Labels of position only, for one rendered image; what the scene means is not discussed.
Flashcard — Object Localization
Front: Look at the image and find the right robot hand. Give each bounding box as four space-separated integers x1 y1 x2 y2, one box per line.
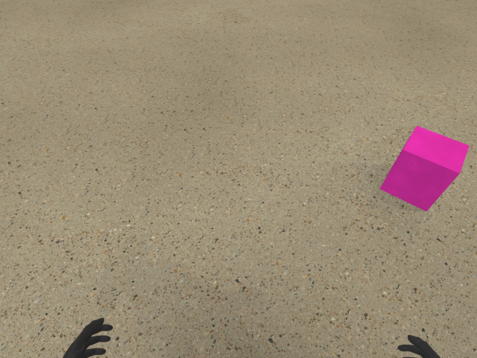
398 335 440 358

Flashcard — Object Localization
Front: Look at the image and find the left robot hand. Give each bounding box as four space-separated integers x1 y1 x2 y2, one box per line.
63 318 113 358

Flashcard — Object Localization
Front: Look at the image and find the carton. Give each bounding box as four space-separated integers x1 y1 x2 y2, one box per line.
380 126 470 211

